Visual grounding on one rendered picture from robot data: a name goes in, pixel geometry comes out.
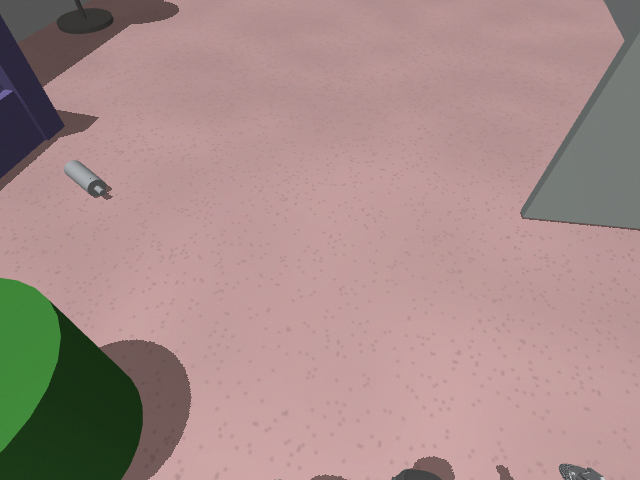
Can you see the right robot hand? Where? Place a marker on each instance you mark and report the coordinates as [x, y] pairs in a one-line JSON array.
[[572, 472]]

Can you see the armchair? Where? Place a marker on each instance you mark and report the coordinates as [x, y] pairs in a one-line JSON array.
[[27, 116]]

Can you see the floor lamp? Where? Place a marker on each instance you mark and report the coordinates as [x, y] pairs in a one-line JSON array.
[[83, 21]]

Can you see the bottle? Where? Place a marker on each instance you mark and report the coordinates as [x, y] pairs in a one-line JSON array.
[[85, 178]]

